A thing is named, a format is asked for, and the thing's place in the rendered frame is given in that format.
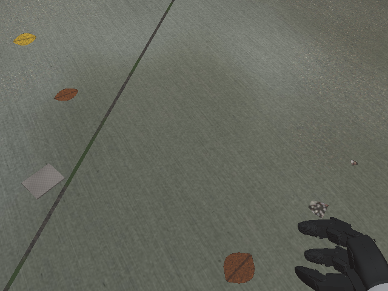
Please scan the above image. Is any right robot hand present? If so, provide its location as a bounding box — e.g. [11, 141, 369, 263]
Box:
[295, 217, 388, 291]

